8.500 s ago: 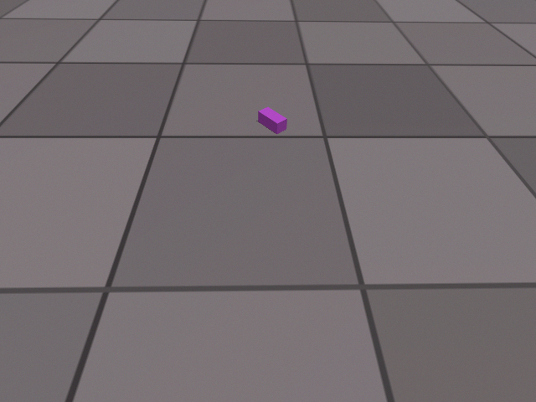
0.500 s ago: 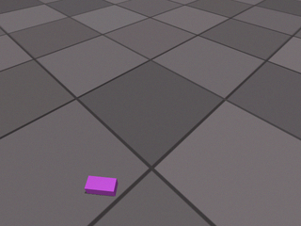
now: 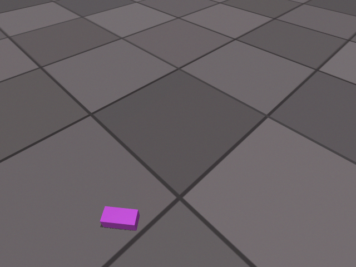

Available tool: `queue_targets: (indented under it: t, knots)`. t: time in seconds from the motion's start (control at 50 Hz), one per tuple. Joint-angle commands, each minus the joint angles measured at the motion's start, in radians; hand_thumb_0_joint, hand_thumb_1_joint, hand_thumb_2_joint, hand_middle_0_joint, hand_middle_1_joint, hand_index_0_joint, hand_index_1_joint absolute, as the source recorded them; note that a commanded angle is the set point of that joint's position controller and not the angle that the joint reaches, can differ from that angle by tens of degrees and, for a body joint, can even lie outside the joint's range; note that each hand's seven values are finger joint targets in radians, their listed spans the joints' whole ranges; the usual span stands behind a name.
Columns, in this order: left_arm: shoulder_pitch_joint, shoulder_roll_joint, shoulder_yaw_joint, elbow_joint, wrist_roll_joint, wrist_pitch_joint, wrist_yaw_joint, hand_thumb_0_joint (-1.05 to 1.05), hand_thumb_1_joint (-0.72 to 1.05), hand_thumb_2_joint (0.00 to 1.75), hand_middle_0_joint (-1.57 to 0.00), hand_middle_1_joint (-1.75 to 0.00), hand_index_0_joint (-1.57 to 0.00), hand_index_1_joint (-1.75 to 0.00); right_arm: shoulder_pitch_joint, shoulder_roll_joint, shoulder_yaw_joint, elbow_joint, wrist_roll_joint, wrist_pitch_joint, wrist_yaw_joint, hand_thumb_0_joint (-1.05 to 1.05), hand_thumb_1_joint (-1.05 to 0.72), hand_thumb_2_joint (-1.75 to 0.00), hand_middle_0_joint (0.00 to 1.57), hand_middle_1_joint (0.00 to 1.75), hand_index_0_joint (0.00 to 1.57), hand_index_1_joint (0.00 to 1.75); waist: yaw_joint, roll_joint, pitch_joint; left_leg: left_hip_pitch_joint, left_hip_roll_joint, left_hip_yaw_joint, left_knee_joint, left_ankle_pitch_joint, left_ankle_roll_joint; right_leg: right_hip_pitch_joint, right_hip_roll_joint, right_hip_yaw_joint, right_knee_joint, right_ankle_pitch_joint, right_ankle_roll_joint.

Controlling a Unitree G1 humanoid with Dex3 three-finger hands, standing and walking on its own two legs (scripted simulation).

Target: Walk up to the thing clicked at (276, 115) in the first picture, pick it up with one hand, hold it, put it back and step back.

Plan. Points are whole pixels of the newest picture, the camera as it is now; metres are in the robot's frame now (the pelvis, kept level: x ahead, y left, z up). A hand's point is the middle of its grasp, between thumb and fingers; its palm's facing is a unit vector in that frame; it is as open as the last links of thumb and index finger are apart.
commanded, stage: stand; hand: left
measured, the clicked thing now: (120, 218) +0.54 +0.31 -0.74
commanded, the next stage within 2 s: walk up in 0.90 s
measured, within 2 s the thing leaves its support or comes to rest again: neither
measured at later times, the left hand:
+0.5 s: hand out of the picture +0.09 +0.25 -0.15, palm faces -0.01 -0.94 -0.35, open 7.4 cm
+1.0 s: hand out of the picture +0.07 +0.27 -0.15, palm faces +0.03 -0.93 -0.37, open 7.4 cm
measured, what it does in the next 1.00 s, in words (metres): stands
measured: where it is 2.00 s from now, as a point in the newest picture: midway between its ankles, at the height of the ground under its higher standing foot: outside the picture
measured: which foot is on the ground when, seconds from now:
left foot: down 0.00-0.92, up 0.94-1.00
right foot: down 0.00-1.00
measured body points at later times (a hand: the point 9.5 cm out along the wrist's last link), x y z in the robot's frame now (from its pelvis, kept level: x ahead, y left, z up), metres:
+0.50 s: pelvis +0.01 +0.00 +0.00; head +0.02 +0.00 +0.45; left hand +0.09 +0.30 -0.13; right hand +0.09 -0.30 -0.14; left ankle -0.02 +0.14 -0.75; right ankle +0.00 -0.11 -0.75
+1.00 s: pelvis +0.01 +0.01 -0.01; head +0.01 +0.00 +0.44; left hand +0.07 +0.32 -0.13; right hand +0.08 -0.30 -0.14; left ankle -0.03 +0.14 -0.73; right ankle +0.00 -0.11 -0.75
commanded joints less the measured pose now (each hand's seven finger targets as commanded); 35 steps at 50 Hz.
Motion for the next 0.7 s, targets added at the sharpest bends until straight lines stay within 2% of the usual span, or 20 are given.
queue_targets:
  t: [0.0,0.04,0.16,0.2,0.34,0.44,0.5,0.68]
  knots:
    - [-0.043,0.221,0.034,-0.062,0.0,-0.027,0.02,0.0,0.9,0.9,-0.2,-0.3,-0.2,-0.3,-0.034,-0.212,-0.041,-0.057,0.002,-0.021,-0.01,0.0,-0.9,-0.9,0.2,0.3,0.2,0.3,0.002,-0.018,-0.084,-0.017,0.112,-0.08,-0.031,0.159,0.04,0.052,-0.143,0.125,-0.04,0.181,-0.011]
    - [-0.039,0.22,0.033,-0.061,0.0,-0.027,0.02,0.0,0.9,0.9,-0.2,-0.3,-0.2,-0.3,-0.04,-0.209,-0.04,-0.057,0.004,-0.022,-0.011,0.0,-0.9,-0.9,0.2,0.3,0.2,0.3,0.003,-0.01,-0.093,0.004,0.116,-0.081,-0.026,0.196,0.038,0.053,-0.143,0.123,-0.036,0.217,-0.012]
    - [-0.049,0.228,0.038,-0.059,-0.002,-0.024,0.022,0.0,0.9,0.9,-0.2,-0.3,-0.2,-0.3,-0.032,-0.204,-0.037,-0.056,0.002,-0.019,-0.012,0.0,-0.9,-0.9,0.2,0.3,0.2,0.3,0.001,-0.02,-0.082,-0.019,0.112,-0.079,-0.041,0.163,0.037,0.062,-0.141,0.118,-0.036,0.179,-0.012]
    - [-0.039,0.218,0.035,-0.06,0.002,-0.024,0.021,0.0,0.9,0.9,-0.2,-0.3,-0.2,-0.3,-0.043,-0.213,-0.04,-0.059,0.003,-0.02,-0.013,0.0,-0.9,-0.9,0.2,0.3,0.2,0.3,0.007,-0.009,-0.088,-0.004,0.117,-0.078,-0.029,0.201,0.041,0.066,-0.145,0.119,-0.034,0.227,-0.013]
    - [-0.048,0.226,0.04,-0.062,0.001,-0.024,0.023,0.0,0.9,0.9,-0.2,-0.3,-0.2,-0.3,-0.034,-0.207,-0.041,-0.063,0.002,-0.021,-0.014,0.0,-0.9,-0.9,0.2,0.3,0.2,0.3,0.001,-0.029,-0.096,0.008,0.119,-0.078,-0.033,0.232,0.039,0.073,-0.14,0.109,-0.025,0.241,-0.013]
    - [-0.041,0.215,0.037,-0.059,0.001,-0.024,0.022,0.0,0.9,0.9,-0.2,-0.3,-0.2,-0.3,-0.046,-0.212,-0.042,-0.065,0.004,-0.018,-0.014,0.0,-0.9,-0.9,0.2,0.3,0.2,0.3,0.004,-0.011,-0.064,-0.007,0.112,-0.076,-0.038,0.184,0.039,0.051,-0.139,0.116,-0.046,0.208,-0.009]
    - [-0.042,0.223,0.04,-0.066,0.002,-0.026,0.023,0.0,0.9,0.9,-0.2,-0.3,-0.2,-0.3,-0.038,-0.209,-0.041,-0.068,0.003,-0.02,-0.013,0.0,-0.9,-0.9,0.2,0.3,0.2,0.3,0.002,-0.012,-0.087,0.003,0.117,-0.073,-0.03,0.21,0.043,0.069,-0.146,0.12,-0.038,0.239,-0.013]
    - [-0.042,0.22,0.04,-0.063,0.001,-0.024,0.023,0.0,0.9,0.9,-0.2,-0.3,-0.2,-0.3,-0.037,-0.208,-0.042,-0.064,0.003,-0.018,-0.012,0.0,-0.9,-0.9,0.2,0.3,0.2,0.3,0.001,-0.004,-0.08,-0.01,0.112,-0.076,-0.044,0.149,0.042,0.061,-0.141,0.122,-0.049,0.177,-0.011]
